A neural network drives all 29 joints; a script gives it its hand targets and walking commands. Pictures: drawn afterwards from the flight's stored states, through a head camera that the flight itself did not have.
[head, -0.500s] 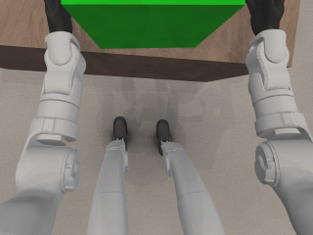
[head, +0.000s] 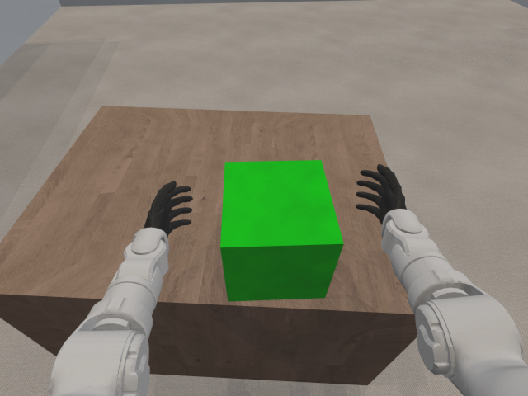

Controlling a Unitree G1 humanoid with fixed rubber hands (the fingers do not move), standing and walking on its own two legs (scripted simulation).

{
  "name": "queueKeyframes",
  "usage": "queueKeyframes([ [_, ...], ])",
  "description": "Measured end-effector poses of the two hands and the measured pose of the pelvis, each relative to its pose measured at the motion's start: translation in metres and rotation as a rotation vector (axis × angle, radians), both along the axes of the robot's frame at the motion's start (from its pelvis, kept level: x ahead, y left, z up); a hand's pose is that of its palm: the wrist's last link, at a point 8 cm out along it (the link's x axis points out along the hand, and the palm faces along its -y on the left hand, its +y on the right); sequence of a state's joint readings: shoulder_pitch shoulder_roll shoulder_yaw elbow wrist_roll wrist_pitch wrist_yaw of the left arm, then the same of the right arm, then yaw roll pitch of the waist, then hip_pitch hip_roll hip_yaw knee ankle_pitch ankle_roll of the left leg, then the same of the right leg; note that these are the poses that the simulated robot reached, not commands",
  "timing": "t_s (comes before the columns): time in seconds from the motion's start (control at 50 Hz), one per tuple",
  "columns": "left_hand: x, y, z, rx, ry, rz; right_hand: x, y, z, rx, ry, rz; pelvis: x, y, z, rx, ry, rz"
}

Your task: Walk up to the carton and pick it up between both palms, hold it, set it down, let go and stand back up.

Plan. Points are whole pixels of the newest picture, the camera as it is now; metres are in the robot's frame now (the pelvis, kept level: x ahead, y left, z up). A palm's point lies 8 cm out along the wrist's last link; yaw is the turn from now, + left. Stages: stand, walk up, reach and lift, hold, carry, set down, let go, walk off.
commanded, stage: set down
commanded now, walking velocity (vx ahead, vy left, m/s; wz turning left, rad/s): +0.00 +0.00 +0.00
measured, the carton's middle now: (275, 230) +0.48 -0.03 -0.08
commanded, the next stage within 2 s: none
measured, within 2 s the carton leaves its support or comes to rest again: neither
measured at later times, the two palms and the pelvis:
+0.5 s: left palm (179, 273) +0.33 +0.14 +0.00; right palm (425, 267) +0.32 -0.27 +0.01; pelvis -0.03 -0.02 -0.01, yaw -3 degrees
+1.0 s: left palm (163, 332) +0.25 +0.17 -0.05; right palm (419, 325) +0.24 -0.25 -0.04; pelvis -0.02 -0.02 -0.01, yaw -3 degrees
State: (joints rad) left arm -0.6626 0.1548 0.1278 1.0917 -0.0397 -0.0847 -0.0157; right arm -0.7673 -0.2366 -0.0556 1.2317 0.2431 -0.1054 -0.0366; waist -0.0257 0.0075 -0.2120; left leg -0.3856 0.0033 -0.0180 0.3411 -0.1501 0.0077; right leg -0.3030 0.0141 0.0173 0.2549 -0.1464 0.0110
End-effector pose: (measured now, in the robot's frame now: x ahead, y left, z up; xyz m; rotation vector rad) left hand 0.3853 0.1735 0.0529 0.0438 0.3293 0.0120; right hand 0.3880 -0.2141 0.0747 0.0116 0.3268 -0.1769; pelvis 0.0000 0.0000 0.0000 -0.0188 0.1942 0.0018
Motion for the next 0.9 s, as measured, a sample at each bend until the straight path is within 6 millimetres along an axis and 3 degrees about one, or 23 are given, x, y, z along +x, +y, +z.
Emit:
queueKeyframes([
  [0.1,-0.053,0.008,-0.067,0.027,0.051,0.044,-0.050,-0.008,-0.071,-0.015,0.111,-0.002,-0.010,0.005,0.000,-0.004,-0.036,-0.017],
  [0.14,-0.067,0.010,-0.082,0.027,0.043,0.079,-0.062,-0.013,-0.092,-0.023,0.137,0.009,-0.017,0.005,-0.001,-0.005,0.000,-0.016],
  [0.2,-0.077,0.007,-0.089,0.001,0.007,0.120,-0.068,-0.019,-0.106,-0.023,0.109,0.036,-0.024,0.005,-0.005,-0.006,0.109,-0.010],
  [0.34,-0.064,-0.023,-0.073,-0.033,-0.089,0.062,-0.054,-0.032,-0.091,0.005,-0.054,0.082,-0.028,-0.002,-0.015,-0.001,0.257,-0.028],
  [0.48,-0.053,-0.032,-0.053,-0.020,-0.120,0.052,-0.065,-0.054,-0.065,-0.036,-0.083,0.019,-0.025,-0.017,-0.010,0.016,0.149,-0.052],
  [0.58,-0.074,-0.026,-0.078,-0.042,-0.044,0.075,-0.093,-0.055,-0.080,-0.061,-0.029,0.003,-0.028,-0.025,-0.008,0.018,0.073,-0.051],
  [0.72,-0.122,-0.010,-0.116,-0.029,0.015,0.135,-0.134,-0.032,-0.116,-0.024,0.023,0.038,-0.035,-0.027,-0.009,0.022,0.057,-0.057],
  [0.8,-0.132,-0.002,-0.118,-0.027,-0.012,0.161,-0.141,-0.024,-0.122,-0.014,0.012,0.050,-0.036,-0.025,-0.013,0.025,0.092,-0.056],
  [0.9,-0.129,-0.003,-0.108,-0.025,-0.064,0.126,-0.138,-0.024,-0.116,-0.022,-0.035,0.042,-0.031,-0.021,-0.014,0.022,0.107,-0.052],
])
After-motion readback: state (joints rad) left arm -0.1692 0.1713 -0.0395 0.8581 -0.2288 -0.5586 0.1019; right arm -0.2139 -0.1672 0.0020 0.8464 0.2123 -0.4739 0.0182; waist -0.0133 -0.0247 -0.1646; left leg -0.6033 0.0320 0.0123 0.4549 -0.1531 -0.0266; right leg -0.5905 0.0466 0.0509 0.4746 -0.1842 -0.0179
